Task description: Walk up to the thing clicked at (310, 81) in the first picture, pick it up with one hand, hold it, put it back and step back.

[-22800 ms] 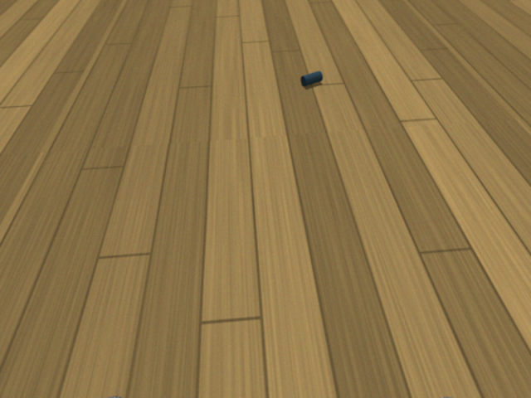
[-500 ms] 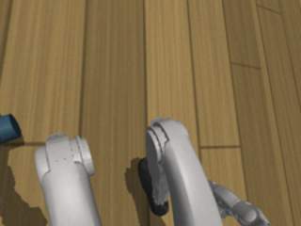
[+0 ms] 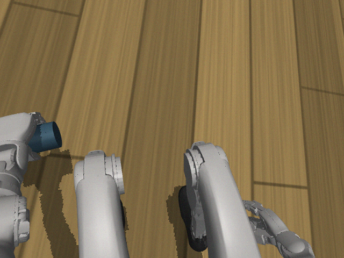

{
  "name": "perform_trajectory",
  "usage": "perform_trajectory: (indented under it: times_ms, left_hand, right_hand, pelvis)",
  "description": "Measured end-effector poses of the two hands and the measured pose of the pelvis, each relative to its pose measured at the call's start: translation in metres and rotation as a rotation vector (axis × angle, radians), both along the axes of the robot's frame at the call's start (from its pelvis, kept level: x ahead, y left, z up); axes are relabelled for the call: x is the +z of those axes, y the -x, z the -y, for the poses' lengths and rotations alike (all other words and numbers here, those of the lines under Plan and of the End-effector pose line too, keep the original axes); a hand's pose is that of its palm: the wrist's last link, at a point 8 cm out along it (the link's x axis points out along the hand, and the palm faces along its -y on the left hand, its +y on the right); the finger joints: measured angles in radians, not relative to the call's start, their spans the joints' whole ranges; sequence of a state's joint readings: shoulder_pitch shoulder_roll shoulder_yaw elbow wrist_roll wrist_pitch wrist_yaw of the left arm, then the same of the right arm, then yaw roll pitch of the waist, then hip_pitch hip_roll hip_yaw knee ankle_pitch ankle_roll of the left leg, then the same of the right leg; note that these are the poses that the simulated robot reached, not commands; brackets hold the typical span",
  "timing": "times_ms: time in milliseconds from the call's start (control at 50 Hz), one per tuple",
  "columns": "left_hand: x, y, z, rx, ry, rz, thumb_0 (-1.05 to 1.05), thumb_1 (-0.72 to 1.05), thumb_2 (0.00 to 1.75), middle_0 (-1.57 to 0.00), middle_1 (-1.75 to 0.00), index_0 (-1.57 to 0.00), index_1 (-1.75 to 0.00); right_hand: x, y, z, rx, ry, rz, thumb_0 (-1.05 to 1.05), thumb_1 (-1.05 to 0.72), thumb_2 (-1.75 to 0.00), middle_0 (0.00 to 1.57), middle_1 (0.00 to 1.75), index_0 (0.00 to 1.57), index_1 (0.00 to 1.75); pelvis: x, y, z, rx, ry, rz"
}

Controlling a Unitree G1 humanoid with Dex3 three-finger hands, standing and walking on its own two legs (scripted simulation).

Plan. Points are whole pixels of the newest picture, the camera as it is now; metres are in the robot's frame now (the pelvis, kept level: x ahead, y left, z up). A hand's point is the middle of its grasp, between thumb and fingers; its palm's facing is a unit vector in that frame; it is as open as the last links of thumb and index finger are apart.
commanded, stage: settle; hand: left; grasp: from above
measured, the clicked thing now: (28, 141) +0.37 +0.35 -0.19
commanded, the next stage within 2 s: lift in 0.16 s
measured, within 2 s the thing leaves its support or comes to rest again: neither
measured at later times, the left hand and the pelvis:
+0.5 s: hand (13, 138) +0.36 +0.34 -0.11, palm faces -0.43 -0.13 -0.89, open 9.7 cm; pelvis -0.01 +0.00 +0.04, yaw +2 degrees
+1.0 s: hand out of the picture +0.32 +0.33 +0.05, palm faces -0.42 -0.15 -0.90, open 9.7 cm; pelvis +0.00 +0.01 +0.16, yaw +5 degrees
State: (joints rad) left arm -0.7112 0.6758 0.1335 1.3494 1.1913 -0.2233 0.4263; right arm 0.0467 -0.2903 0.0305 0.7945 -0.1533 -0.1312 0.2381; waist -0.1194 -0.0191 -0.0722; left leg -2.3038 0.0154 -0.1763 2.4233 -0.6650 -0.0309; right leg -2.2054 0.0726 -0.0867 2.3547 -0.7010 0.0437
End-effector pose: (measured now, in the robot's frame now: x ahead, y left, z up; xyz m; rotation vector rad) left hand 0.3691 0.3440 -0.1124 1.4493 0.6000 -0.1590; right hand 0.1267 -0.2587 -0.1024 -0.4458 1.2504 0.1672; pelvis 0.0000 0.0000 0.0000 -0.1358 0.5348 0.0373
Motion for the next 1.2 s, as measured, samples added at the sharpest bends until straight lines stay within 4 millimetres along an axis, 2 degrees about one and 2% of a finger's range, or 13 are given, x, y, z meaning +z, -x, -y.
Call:
perform_trajectory:
  times_ms: [300, 440, 560, 700, 840, 1040, 1200]
  left_hand:
    - [0.032, -0.003, 0.000, -0.037, -0.015, 0.039, -0.02, 0.00, 0.44, -0.81, -0.38, -0.83, -0.38]
    - [0.050, 0.000, 0.001, -0.013, -0.010, 0.034, -0.02, -0.01, 0.43, -0.82, -0.37, -0.84, -0.38]
    - [0.076, 0.009, 0.002, -0.006, -0.007, 0.015, -0.02, 0.00, 0.43, -0.82, -0.38, -0.83, -0.38]
    - [0.117, 0.022, 0.002, -0.018, 0.001, 0.017, -0.02, 0.00, 0.43, -0.81, -0.39, -0.83, -0.40]
    - [0.162, 0.035, 0.004, -0.023, 0.008, 0.029, -0.02, 0.01, 0.43, -0.80, -0.42, -0.81, -0.42]
    - [0.240, 0.051, 0.013, -0.010, 0.018, 0.042, -0.02, 0.02, 0.42, -0.78, -0.43, -0.79, -0.44]
    - [0.312, 0.063, 0.029, -0.012, 0.030, 0.047, -0.02, 0.02, 0.42, -0.78, -0.44, -0.79, -0.44]
  right_hand:
    - [0.014, 0.032, 0.009, -0.094, 0.067, -0.049, 0.00, -0.91, -0.90, 0.20, 0.30, 0.20, 0.30]
    - [0.025, 0.032, 0.007, -0.127, 0.063, -0.033, 0.00, -0.91, -0.90, 0.20, 0.30, 0.20, 0.30]
    - [0.042, 0.025, 0.004, -0.157, 0.049, -0.003, 0.00, -0.91, -0.90, 0.20, 0.30, 0.20, 0.30]
    - [0.070, 0.007, -0.001, -0.176, 0.042, 0.050, 0.00, -0.91, -0.90, 0.20, 0.30, 0.20, 0.30]
    - [0.108, -0.016, -0.008, -0.183, 0.037, 0.119, 0.00, -0.91, -0.90, 0.20, 0.30, 0.20, 0.30]
    - [0.173, -0.042, -0.021, -0.192, 0.019, 0.197, 0.00, -0.91, -0.90, 0.20, 0.30, 0.20, 0.30]
    - [0.233, -0.049, -0.029, -0.219, -0.003, 0.244, 0.00, -0.91, -0.90, 0.20, 0.30, 0.21, 0.30]
  pelvis:
    - [0.015, 0.005, 0.000, 0.015, -0.008, -0.012]
    - [0.029, 0.006, 0.000, 0.023, -0.009, -0.025]
    - [0.049, 0.007, 0.000, 0.032, -0.011, -0.032]
    - [0.079, 0.006, -0.001, 0.042, -0.013, -0.038]
    - [0.114, 0.005, -0.004, 0.054, -0.015, -0.030]
    - [0.178, -0.001, -0.007, 0.076, -0.033, 0.018]
    - [0.237, -0.009, -0.009, 0.086, -0.057, 0.089]
